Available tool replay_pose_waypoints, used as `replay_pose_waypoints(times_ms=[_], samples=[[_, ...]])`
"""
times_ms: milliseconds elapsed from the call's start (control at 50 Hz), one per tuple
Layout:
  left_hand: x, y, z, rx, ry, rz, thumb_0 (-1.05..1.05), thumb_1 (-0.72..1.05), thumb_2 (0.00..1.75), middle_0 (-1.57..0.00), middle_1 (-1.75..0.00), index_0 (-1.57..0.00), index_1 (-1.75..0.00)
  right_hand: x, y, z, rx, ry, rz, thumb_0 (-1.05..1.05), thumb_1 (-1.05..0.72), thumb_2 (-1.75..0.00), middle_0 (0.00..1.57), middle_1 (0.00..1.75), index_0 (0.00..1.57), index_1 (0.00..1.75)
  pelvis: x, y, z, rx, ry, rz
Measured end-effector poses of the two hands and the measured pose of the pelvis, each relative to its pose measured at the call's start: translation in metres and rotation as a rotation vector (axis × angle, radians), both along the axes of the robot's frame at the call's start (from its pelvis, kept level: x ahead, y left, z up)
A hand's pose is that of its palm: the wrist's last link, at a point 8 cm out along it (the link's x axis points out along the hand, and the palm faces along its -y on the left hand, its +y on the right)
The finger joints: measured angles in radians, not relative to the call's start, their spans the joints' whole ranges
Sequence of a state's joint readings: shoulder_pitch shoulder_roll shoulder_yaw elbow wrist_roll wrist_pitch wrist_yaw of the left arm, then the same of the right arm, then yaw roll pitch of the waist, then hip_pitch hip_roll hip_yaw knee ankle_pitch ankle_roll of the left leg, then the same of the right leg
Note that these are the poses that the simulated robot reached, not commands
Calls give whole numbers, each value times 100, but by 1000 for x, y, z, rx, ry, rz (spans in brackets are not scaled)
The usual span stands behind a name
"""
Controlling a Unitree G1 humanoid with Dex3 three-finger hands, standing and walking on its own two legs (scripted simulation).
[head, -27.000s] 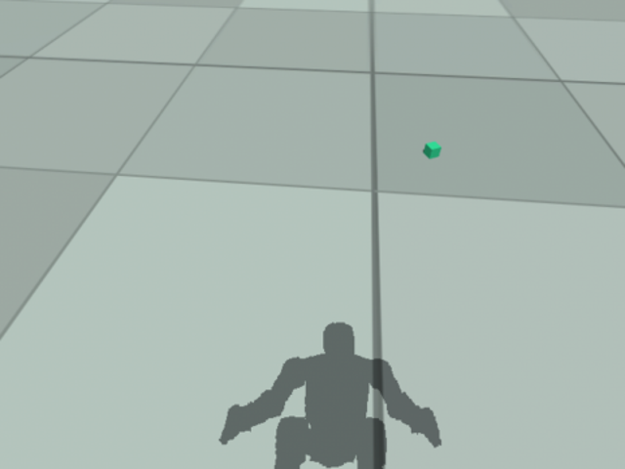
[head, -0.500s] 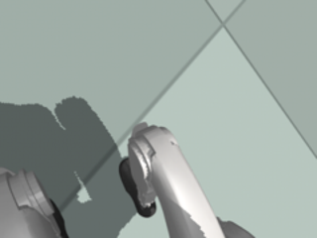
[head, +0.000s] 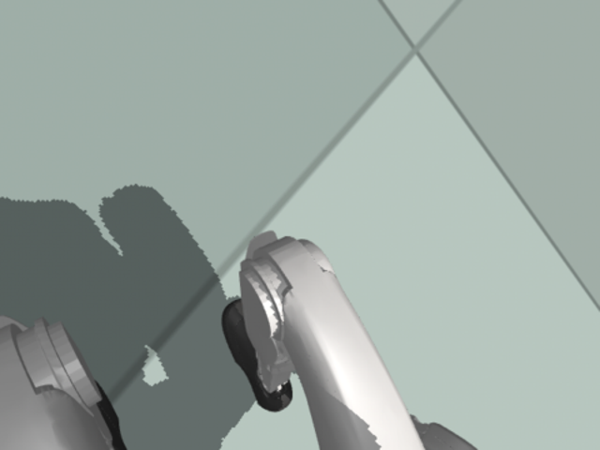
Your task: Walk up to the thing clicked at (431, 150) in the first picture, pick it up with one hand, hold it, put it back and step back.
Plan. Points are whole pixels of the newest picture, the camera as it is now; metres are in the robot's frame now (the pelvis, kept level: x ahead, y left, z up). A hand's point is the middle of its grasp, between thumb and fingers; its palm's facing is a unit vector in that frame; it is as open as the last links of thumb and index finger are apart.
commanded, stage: withdraw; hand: left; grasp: from above
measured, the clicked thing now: out of the picture +0.42 +0.35 -0.29
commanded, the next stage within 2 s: home in 0.96 s
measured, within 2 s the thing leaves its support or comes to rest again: neither
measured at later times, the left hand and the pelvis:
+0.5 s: hand out of the picture +0.44 +0.36 -0.14, palm faces -0.09 -0.31 -0.95, open 12.8 cm; pelvis +0.01 +0.00 +0.01, yaw +2 degrees
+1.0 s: hand out of the picture +0.40 +0.35 -0.14, palm faces -0.49 -0.16 -0.86, open 12.1 cm; pelvis +0.00 -0.01 +0.01, yaw +7 degrees
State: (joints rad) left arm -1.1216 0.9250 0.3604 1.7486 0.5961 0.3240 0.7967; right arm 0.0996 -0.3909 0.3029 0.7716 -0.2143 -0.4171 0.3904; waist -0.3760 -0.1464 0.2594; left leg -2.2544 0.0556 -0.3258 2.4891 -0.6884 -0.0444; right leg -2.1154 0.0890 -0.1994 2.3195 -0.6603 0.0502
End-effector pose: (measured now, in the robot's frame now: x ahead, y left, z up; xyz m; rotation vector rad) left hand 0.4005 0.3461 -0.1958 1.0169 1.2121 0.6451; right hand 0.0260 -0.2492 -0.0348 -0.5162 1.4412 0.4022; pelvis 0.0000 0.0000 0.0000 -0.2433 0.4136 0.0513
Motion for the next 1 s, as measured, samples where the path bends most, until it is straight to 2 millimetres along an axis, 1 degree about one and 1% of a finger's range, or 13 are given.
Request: replay_pose_waypoints(times_ms=[120, 200, 300, 360, 420, 460, 520, 560, 640, 720, 800, 880, 1000], samples=[[-1, 0, 0, 2, 2, 2, 0, -29, 95, -28, -88, -27, -90, -2, 0, 1, 1, 4, -1, 0, -90, -90, 20, 30, 20, 30, 0, 0, 0, 0, -2, 1], [1, 0, 1, 2, -1, -10, 0, -30, 91, -26, -88, -26, -89, -3, 0, 1, 2, 5, -1, 0, -90, -89, 20, 30, 20, 30, 0, -1, 1, 2, -2, 1], [13, 3, 14, 16, -43, -59, 0, -31, 86, -25, -86, -26, -85, -2, -1, -2, 8, 5, -21, 0, -90, -89, 20, 30, 20, 30, 0, -1, 2, 7, 13, 4], [27, 8, 36, 36, -106, -104, 0, -30, 83, -26, -85, -27, -83, 3, -1, -6, 17, -9, -40, 0, -90, -90, 20, 30, 20, 30, 2, -1, 4, 14, 36, 7], [37, 12, 68, 70, -154, -192, 0, -29, 82, -26, -83, -28, -82, 17, 0, -13, 30, -49, -74, 0, -90, -90, 20, 30, 20, 30, 5, -1, 8, 20, 76, 12], [39, 14, 92, 88, -155, -249, 0, -29, 81, -26, -82, -28, -81, 29, 0, -18, 40, -89, -104, 0, -91, -90, 20, 30, 20, 30, 8, -1, 11, 24, 107, 14], [34, 16, 126, 111, -117, -325, 0, -28, 79, -28, -80, -29, -79, 51, -1, -28, 63, -155, -138, 0, -91, -90, 20, 30, 20, 30, 10, 0, 17, 36, 136, 23], [27, 16, 143, 121, -69, -380, 0, -26, 77, -29, -78, -31, -77, 65, 0, -32, 80, -202, -152, 0, -91, -90, 20, 30, 20, 30, 9, 1, 20, 48, 140, 30], [10, 13, 159, 71, 21, -473, 0, -21, 73, -33, -74, -35, -72, 88, 2, -35, 102, -285, -158, 0, -91, -89, 20, 30, 20, 30, 3, 0, 28, 75, 127, 45], [-2, 4, 158, -6, 75, -586, 0, -19, 72, -35, -73, -36, -71, 97, 2, -33, 85, -308, -132, 0, -90, -89, 20, 30, 20, 30, -3, -4, 33, 96, 110, 64], [-2, -4, 152, -39, 77, -725, 0, -19, 73, -35, -73, -37, -72, 95, -3, -31, 26, -300, -122, 0, -90, -89, 20, 30, 20, 30, -6, -7, 33, 109, 104, 77], [3, -4, 136, -48, 86, -844, 0, -19, 73, -36, -73, -37, -72, 88, -10, -33, -47, -270, -127, 0, -90, -89, 20, 30, 20, 30, -5, -9, 27, 111, 104, 81], [9, 5, 108, -43, 74, -963, 0, -18, 73, -37, -72, -38, -71, 71, -18, -40, -150, -195, -153, 0, -90, -89, 20, 30, 20, 30, -1, -6, 13, 97, 115, 76]])
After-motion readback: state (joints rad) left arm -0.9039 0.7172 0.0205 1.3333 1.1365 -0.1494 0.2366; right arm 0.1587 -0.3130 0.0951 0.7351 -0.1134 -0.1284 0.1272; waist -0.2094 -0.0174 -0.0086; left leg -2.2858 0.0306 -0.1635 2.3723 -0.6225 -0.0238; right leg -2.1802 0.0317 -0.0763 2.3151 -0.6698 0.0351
